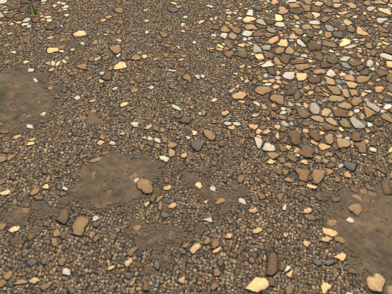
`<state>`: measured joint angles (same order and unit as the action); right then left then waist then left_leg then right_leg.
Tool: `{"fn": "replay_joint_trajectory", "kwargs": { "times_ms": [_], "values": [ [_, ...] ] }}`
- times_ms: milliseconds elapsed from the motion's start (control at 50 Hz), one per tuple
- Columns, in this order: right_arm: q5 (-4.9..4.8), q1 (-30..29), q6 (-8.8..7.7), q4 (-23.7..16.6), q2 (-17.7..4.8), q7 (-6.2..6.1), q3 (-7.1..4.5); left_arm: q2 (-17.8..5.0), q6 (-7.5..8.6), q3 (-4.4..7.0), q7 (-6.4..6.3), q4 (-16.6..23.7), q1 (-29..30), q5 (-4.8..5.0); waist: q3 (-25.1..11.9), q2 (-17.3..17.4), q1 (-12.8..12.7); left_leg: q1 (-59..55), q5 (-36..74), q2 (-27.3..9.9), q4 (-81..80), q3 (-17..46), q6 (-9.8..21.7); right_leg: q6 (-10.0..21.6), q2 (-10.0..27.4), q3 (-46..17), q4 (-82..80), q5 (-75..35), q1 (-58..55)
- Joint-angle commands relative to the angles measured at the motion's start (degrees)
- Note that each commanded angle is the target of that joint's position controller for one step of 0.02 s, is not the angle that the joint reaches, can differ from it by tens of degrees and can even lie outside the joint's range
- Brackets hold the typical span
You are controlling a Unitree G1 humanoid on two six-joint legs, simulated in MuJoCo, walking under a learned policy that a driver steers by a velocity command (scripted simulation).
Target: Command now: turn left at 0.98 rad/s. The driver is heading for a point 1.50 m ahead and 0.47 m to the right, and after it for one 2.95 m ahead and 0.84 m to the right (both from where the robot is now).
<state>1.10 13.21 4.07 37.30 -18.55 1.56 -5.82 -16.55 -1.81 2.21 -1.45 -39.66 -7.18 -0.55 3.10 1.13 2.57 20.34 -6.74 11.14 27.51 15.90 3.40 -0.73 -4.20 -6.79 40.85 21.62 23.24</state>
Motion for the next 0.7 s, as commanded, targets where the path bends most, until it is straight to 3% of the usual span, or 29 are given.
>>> {"fn": "replay_joint_trajectory", "kwargs": {
  "times_ms": [20, 40, 60, 80, 100, 120, 140, 180, 200, 220, 240, 260, 280, 340, 380, 400, 420, 440, 460, 480, 500, 540, 580, 640, 700],
  "values": [
    [-0.19, -2.5, -0.74, -3.9, -9.4, 0.21, -2.72, -5.6, 1.25, 1.45, -0.9, 3.2, -3.3, 0.6, -6.5, 7.1, -2.4, -3.4, -4.1, -13.3, -8.4, 21.1, 4.4, 1.4, -1.9, 0.6, -10.0, -1.1, -8.0],
    [-0.77, -3.9, -0.89, -4.1, -8.8, 0.12, -2.51, -6.1, 1.53, 1.69, -1.51, 2.6, -5.8, 0.46, -6.1, 6.5, -4.3, 0.7, -9.1, -10.9, -7.7, 20.2, 1.7, 2.0, -0.9, 0.5, -18.4, -4.9, -14.6],
    [-1.25, -1.9, -1.24, -3.9, -5.9, -0.22, -1.67, -9.6, 1.74, 2.54, -2.21, 2.6, -6.4, 0.05, -7.3, 0.2, -3.6, 5.3, -20.8, -6.6, -2.2, 14.6, -1.8, 3.9, 7.7, -6.1, -25.7, -2.4, -20.7],
    [-1.95, -0.2, -1.53, -4.7, -3.5, -0.71, -1.12, -15.2, 1.43, 3.49, -2.16, 4.4, -3.6, -0.82, -8.1, -12.6, -2.4, 12.5, -25.5, 2.5, 14.0, -0.9, -4.7, 10.1, 23.3, -23.4, -31.1, 4.6, -22.4],
    [1.1, -1.0, -1.89, -3.6, -8.8, -1.06, -2.16, -13.3, 1.19, 3.23, -1.47, 4.7, -1.1, -1.9, -5.1, -8.5, -2.5, 12.5, -23.3, -0.2, 25.8, -5.0, -5.2, 14.4, 25.2, -25.4, -30.1, -2.0, -13.5],
    [1.2, -0.7, -2.0, -2.8, -8.7, -0.89, -2.18, -9.0, 1.27, 2.15, -0.93, 4.7, -0.3, -1.53, -4.9, -6.1, -1.1, 8.4, -20.9, -1.9, 31.3, -4.1, -5.1, 14.9, 22.9, -21.1, -27.3, -11.2, -9.7],
    [0.92, 1.1, -1.81, -1.5, -7.2, -0.58, -1.59, -6.5, 1.43, 1.5, -0.24, 4.5, 1.4, -0.91, -4.5, -4.9, 0.2, 6.2, -18.1, -1.7, 34.5, -3.9, -4.9, 13.5, 18.6, -15.1, -25.4, -17.1, -8.1],
    [0.27, 2.9, -1.18, 0.1, -4.3, -0.09, -0.23, -4.9, 1.9, 0.82, 0.22, 4.1, 2.0, -0.58, -5.1, -8.4, 0.1, 4.4, -17.0, -1.0, 35.2, -4.5, -5.3, 11.6, 13.7, -9.2, -23.4, -25.1, -9.5],
    [0.07, 2.0, -0.91, 0.4, -2.9, -0.19, 0.65, -3.5, 2.17, 0.18, 0.45, 3.2, 1.0, -0.5, -5.2, -8.5, -0.4, 2.7, -17.4, -1.8, 29.6, -4.6, -5.6, 10.8, 12.4, -8.1, -23.0, -26.7, -10.3],
    [0.09, 0.9, -0.63, 0.2, -1.8, -0.38, 1.51, -3.5, 2.16, 0.05, 0.71, 2.2, 0.4, -0.38, -4.9, -9.6, -0.4, 1.5, -18.1, -3.9, 22.2, -7.7, -5.9, 10.0, 11.1, -8.0, -22.8, -26.1, -12.1],
    [0.09, -1.2, -0.5, -0.4, -2.1, -0.78, 1.83, -5.9, 1.76, 0.94, 1.0, 1.6, -1.0, -0.2, -3.9, -11.8, -1.5, 1.5, -19.8, -5.6, 16.6, -12.5, -6.2, 9.9, 10.1, -9.5, -22.3, -26.3, -14.3],
    [-0.23, -3.4, -0.59, -1.0, -2.6, -1.44, 1.88, -9.2, 1.14, 2.38, 1.4, 0.9, -4.1, -0.23, -3.2, -13.1, -3.5, 1.8, -22.1, -4.9, 13.3, -14.2, -6.2, 10.5, 10.2, -12.0, -21.0, -28.5, -16.2],
    [-0.57, -4.1, -0.7, -1.2, -3.2, -2.08, 1.91, -11.2, 0.58, 3.37, 1.81, 0.2, -6.6, -0.27, -3.3, -13.5, -4.4, 1.7, -22.6, -4.3, 10.7, -14.4, -6.0, 10.9, 10.8, -14.2, -19.8, -31.6, -18.0],
    [-1.48, -2.3, -1.71, -0.9, -3.4, -3.48, 2.18, -11.9, 0.18, 4.49, 2.53, -0.2, -7.3, 0.19, -5.6, -13.0, -3.2, -1.7, -17.1, -3.8, 1.4, -12.9, -4.6, 10.1, 11.1, -19.2, -17.6, -38.3, -20.6],
    [-1.14, 1.6, -2.91, 0.3, -3.9, -4.44, 2.18, -10.6, 0.08, 4.66, 2.34, 0.5, -3.8, 0.92, -7.8, -11.4, -0.4, -12.8, -8.1, -5.8, -9.6, -12.0, -3.1, 6.8, 8.6, -18.3, -15.2, -32.9, -14.4],
    [-0.54, 2.9, -3.39, 0.6, -6.7, -4.89, 1.53, -8.6, 0.26, 4.31, 2.15, 0.9, -4.2, 1.35, -9.3, -7.7, -0.6, -21.7, -6.8, -11.8, -11.5, -8.0, -1.2, 3.9, 5.9, -15.9, -12.3, -22.7, -6.0],
    [0.26, 1.1, -3.19, -0.3, -11.3, -5.23, 0.69, -3.8, 0.46, 3.27, 2.24, 2.1, -5.9, 1.82, -8.4, 5.7, -1.8, -26.9, 0.5, -26.0, -13.1, 4.6, 4.1, 0.7, -1.0, -6.1, -1.6, -3.2, 5.7],
    [0.64, -2.0, -2.67, -0.7, -10.9, -4.8, 0.61, -7.1, 0.16, 4.1, 1.71, 2.3, -5.6, 0.5, -5.1, 12.6, -1.4, -19.3, 18.0, -34.5, -11.1, 7.2, 11.2, 0.2, -2.1, 3.3, 10.5, 12.8, 9.6],
    [0.39, -3.3, -2.88, -1.6, -5.9, -4.36, 1.92, -9.7, -0.4, 4.99, 1.63, 1.1, -5.9, -0.5, -3.7, 6.0, -2.5, -16.9, 26.1, -33.1, -10.1, 2.9, 12.3, 0.3, 1.3, 2.9, 19.2, 11.9, 8.5],
    [0.16, -5.6, -3.01, -2.0, -2.9, -4.19, 2.9, -9.2, -1.04, 5.27, 1.97, -0.1, -7.1, -0.51, -2.9, 3.6, -4.0, -15.2, 27.5, -29.4, -9.1, -2.8, 10.5, 0.1, 1.7, 3.2, 23.1, 8.9, 7.5],
    [0.48, -7.2, -2.96, -2.4, -2.1, -4.27, 3.32, -8.6, -1.73, 5.23, 2.53, -0.7, -8.2, -0.41, -2.4, 4.1, -4.9, -15.1, 27.8, -25.9, -8.4, -7.6, 8.2, -0.4, 2.1, 3.9, 25.1, 5.9, 7.7],
    [0.69, -5.6, -3.19, -1.7, -3.2, -4.67, 3.01, -7.0, -2.46, 4.48, 4.0, 0.0, -7.2, 0.01, -1.9, 7.7, -3.6, -17.9, 28.9, -23.3, -7.7, -12.3, 6.9, -1.8, 2.9, 6.1, 23.0, 2.9, 9.9],
    [0.75, -2.5, -3.14, -0.9, -4.3, -4.55, 2.47, -6.2, -2.71, 3.93, 4.75, 1.8, -3.9, 0.29, -1.9, 8.0, -1.4, -20.7, 27.7, -24.4, -7.2, -13.2, 7.3, -2.6, 3.8, 7.5, 18.8, 2.0, 11.2],
    [0.77, -1.0, -3.37, -0.2, -5.9, -3.91, 1.74, -4.8, -3.01, 3.09, 5.48, 4.3, -1.0, 0.29, -2.4, 8.3, -0.2, -20.9, 26.5, -26.4, -5.9, -15.4, 7.0, -1.7, 4.9, 9.1, 10.4, 2.4, 7.5],
    [0.49, -1.5, -3.72, 0.0, -7.4, -2.98, 1.06, -4.9, -2.98, 3.0, 5.48, 5.8, -0.6, 0.6, -3.3, 9.5, -0.7, -17.5, 27.2, -27.1, -3.0, -18.8, 5.2, 0.3, 3.9, 12.5, 2.9, 2.4, 0.1]
  ]
}}
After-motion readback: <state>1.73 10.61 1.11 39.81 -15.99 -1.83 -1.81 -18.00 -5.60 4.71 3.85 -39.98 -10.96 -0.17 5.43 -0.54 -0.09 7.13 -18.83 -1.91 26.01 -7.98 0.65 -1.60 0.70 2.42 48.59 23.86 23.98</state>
